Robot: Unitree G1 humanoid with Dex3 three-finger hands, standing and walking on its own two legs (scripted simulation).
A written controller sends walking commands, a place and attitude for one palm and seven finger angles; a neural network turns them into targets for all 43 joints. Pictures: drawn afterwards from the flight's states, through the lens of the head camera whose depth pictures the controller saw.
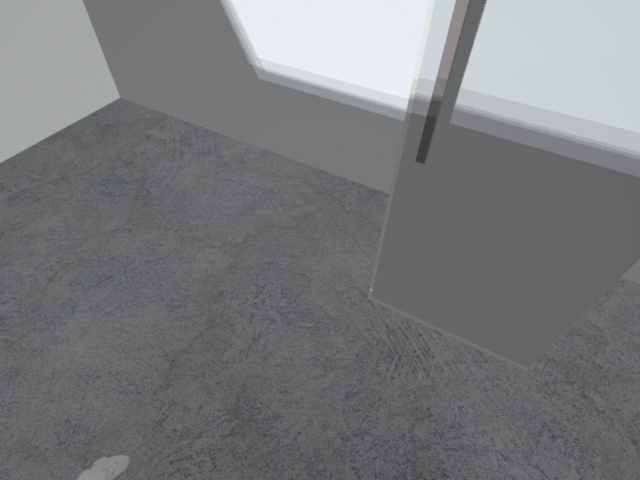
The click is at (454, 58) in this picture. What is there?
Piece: fridge door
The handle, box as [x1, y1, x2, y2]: [416, 0, 470, 163]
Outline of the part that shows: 470,0 456,0 416,157 416,161 424,163 430,147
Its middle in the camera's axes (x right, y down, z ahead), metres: +0.23 -0.30 +0.72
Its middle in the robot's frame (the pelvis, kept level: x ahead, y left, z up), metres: +0.77 -0.19 +0.15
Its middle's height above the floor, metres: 0.92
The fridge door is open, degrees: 0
